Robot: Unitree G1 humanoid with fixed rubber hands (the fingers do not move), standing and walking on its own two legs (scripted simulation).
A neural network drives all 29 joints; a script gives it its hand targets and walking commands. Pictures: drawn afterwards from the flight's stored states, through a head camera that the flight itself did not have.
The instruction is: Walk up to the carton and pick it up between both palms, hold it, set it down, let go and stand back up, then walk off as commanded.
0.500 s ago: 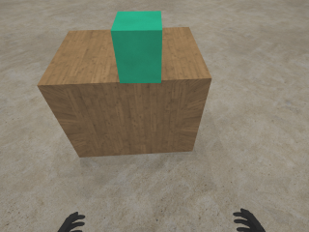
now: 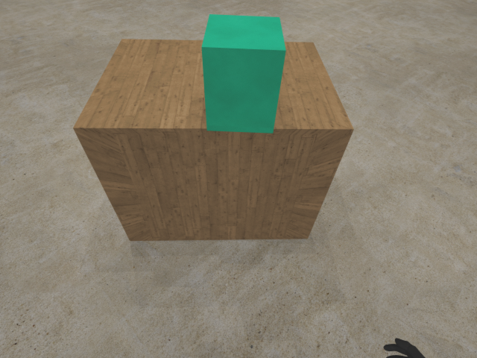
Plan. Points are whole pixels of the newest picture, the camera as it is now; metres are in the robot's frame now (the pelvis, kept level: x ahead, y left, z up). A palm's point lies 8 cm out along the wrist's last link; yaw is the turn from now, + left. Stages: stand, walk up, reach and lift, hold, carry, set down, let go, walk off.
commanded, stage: walk up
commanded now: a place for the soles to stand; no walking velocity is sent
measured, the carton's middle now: (242, 75) +0.86 -0.01 +0.04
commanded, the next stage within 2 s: none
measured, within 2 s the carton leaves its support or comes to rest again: neither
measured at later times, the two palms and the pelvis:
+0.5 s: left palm (102, 328) +0.21 +0.25 -0.07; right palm out of the picture +0.14 -0.33 -0.11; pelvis +0.08 -0.04 -0.01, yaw +0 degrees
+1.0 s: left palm (110, 293) +0.27 +0.25 -0.08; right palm (413, 323) +0.22 -0.33 -0.12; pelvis +0.16 -0.04 -0.02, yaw +0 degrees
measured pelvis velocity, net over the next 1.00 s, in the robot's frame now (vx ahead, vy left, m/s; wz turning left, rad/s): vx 0.16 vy -0.04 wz -0.01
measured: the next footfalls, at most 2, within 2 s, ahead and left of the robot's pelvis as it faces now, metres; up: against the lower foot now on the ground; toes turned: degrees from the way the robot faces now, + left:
right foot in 0.32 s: +0.18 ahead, -0.14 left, +0.00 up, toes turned +0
left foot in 0.66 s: +0.21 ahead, +0.11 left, +0.00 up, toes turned +1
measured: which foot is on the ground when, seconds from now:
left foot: down 0.00-0.34, up 0.36-0.64, down 0.66-1.00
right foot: up 0.00-0.30, down 0.32-0.68, up 0.70-0.98, down 1.00-1.00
